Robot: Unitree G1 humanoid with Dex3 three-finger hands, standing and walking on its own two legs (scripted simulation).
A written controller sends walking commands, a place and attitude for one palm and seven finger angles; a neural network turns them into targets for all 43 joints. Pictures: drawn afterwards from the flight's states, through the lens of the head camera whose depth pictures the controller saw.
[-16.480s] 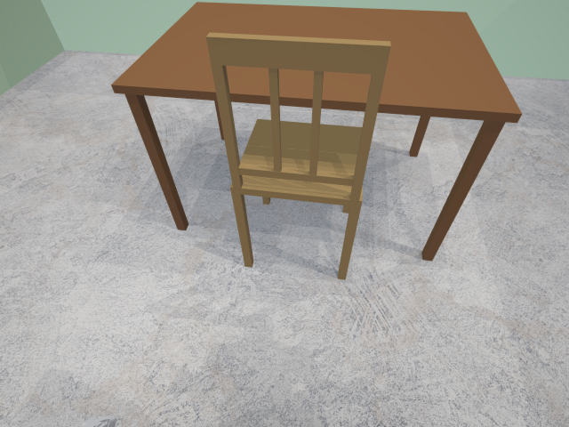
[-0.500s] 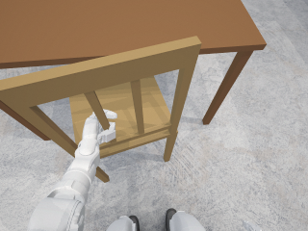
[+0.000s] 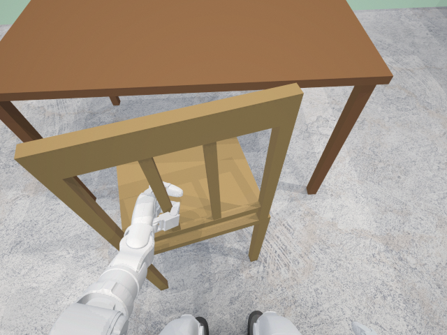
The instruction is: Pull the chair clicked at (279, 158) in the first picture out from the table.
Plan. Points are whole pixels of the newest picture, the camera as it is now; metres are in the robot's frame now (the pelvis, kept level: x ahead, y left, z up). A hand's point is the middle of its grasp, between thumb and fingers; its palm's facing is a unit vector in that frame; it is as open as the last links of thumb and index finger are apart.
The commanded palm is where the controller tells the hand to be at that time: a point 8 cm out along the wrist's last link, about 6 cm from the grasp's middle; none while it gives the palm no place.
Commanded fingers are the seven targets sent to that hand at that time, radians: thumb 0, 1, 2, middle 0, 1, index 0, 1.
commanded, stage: step backward, pulling the chair out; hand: left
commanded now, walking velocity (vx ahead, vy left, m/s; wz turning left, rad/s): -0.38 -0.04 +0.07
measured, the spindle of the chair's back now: (163, 199) +0.38 +0.13 -0.04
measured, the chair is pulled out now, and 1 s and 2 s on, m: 0.22 0.25 0.27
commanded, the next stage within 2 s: none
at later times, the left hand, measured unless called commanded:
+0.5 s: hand (173, 215) +0.35 +0.11 -0.06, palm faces -0.01 -0.98 -0.20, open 5.3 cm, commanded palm +0.36 +0.17 -0.06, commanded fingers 0.00 0.90 0.90 -0.50 -1.45 -0.50 -1.45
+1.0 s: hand (171, 229) +0.32 +0.11 -0.06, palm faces -0.02 -0.98 -0.22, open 5.4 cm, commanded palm +0.32 +0.17 -0.05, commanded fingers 0.00 0.90 0.90 -0.50 -1.45 -0.50 -1.45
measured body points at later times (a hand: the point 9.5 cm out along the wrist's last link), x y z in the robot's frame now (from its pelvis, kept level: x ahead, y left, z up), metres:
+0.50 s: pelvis -0.01 -0.01 +0.00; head +0.08 -0.02 +0.44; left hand +0.34 +0.16 -0.04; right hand +0.09 -0.28 -0.13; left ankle -0.05 +0.14 -0.72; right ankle +0.10 -0.11 -0.72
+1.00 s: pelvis -0.05 +0.00 +0.00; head +0.04 -0.03 +0.43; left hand +0.32 +0.16 -0.04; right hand +0.02 -0.26 -0.15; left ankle -0.06 +0.14 -0.72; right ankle +0.10 -0.11 -0.72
